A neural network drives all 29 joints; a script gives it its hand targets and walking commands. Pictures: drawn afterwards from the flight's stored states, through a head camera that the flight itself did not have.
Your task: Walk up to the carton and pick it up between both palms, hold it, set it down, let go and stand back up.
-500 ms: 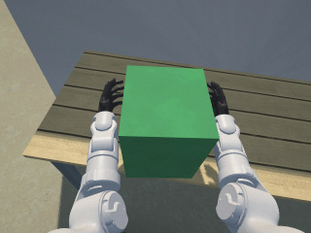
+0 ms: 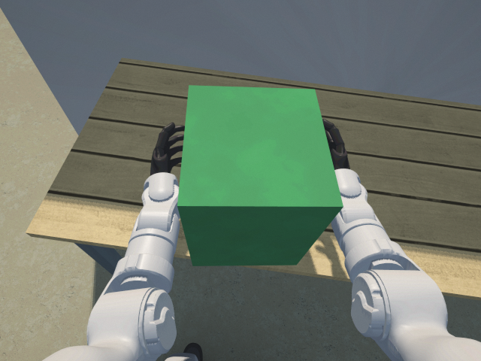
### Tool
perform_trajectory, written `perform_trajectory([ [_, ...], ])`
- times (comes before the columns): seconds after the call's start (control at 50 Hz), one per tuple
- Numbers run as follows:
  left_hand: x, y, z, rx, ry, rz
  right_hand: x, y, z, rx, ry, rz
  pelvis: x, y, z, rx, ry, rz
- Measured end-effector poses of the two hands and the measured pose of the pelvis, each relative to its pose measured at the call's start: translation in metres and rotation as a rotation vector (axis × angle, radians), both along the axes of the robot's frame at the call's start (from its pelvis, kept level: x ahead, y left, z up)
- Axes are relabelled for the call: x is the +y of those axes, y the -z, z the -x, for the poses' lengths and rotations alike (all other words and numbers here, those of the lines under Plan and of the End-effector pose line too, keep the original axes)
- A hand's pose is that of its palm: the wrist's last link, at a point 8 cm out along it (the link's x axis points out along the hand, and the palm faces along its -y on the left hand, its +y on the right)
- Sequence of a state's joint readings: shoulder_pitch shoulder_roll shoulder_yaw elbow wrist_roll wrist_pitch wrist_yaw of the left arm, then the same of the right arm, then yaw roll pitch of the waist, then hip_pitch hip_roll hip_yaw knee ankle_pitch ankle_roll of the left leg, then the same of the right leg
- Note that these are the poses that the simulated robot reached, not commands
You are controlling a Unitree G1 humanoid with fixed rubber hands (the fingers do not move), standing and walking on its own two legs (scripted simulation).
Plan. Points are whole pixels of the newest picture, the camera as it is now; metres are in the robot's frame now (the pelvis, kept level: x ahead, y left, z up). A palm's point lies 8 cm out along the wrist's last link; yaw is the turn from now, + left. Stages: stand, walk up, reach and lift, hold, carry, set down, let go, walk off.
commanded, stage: set down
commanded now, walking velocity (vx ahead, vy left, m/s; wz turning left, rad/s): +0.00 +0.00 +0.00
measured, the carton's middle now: (248, 185) +0.39 +0.05 +0.02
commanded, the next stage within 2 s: none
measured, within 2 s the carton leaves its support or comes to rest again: neither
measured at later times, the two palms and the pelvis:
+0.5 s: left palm (130, 143) +0.39 +0.25 +0.09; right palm (371, 135) +0.47 -0.14 +0.11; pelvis -0.01 +0.00 -0.01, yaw +1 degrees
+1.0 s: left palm (109, 99) +0.39 +0.25 +0.18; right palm (380, 99) +0.47 -0.12 +0.18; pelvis -0.02 -0.02 +0.00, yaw +3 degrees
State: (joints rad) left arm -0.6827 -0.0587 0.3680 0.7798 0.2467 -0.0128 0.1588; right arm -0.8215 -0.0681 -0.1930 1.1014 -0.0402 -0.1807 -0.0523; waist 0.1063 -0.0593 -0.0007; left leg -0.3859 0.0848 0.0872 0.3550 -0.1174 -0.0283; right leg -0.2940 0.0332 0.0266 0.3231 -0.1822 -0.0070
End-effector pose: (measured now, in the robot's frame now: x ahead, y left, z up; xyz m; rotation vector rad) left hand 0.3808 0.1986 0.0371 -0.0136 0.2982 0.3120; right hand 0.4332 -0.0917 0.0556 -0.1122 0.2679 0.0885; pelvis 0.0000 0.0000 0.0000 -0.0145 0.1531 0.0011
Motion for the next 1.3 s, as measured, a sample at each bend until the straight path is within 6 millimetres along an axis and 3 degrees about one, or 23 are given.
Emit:
perform_trajectory([
  [0.16, 0.016, 0.01, -0.006, -0.006, -0.014, 0.009, 0.003, 0.007, -0.017, -0.001, -0.008, -0.004, 0.002, 0.007, 0.002, 0.119, 0.004, 0.017],
  [0.26, 0.031, 0.003, -0.001, -0.018, -0.025, -0.01, -0.004, 0.001, -0.024, -0.012, 0.003, -0.021, 0.004, 0.01, 0.002, 0.132, -0.005, 0.021],
  [0.42, 0.049, -0.029, -0.002, -0.07, -0.024, -0.01, -0.033, -0.031, -0.033, -0.055, 0.042, -0.043, 0.002, 0.011, 0.006, 0.133, -0.022, 0.022],
  [0.56, 0.043, -0.066, -0.008, -0.09, 0.028, -0.004, -0.048, -0.064, -0.031, -0.04, 0.032, -0.039, -0.005, 0.009, 0.015, 0.089, -0.024, 0.015],
  [0.88, 0.052, -0.114, -0.008, -0.061, -0.011, -0.013, -0.022, -0.101, -0.03, -0.021, -0.009, -0.08, -0.016, 0.006, 0.024, 0.039, -0.047, 0.007],
  [1.1, 0.058, -0.162, -0.006, -0.085, -0.006, -0.022, -0.031, -0.148, -0.035, -0.069, 0.006, -0.091, -0.017, 0.002, 0.015, -0.018, -0.057, 0.007],
  [1.18, 0.065, -0.163, -0.004, -0.047, -0.014, -0.02, -0.039, -0.156, -0.034, -0.044, 0.017, -0.085, -0.018, 0.001, 0.013, -0.045, -0.06, 0.002],
  [1.3, 0.066, -0.156, 0.004, -0.03, -0.006, -0.023, -0.047, -0.146, -0.029, -0.006, 0.011, -0.095, -0.018, 0.0, 0.011, -0.075, -0.062, -0.002],
])
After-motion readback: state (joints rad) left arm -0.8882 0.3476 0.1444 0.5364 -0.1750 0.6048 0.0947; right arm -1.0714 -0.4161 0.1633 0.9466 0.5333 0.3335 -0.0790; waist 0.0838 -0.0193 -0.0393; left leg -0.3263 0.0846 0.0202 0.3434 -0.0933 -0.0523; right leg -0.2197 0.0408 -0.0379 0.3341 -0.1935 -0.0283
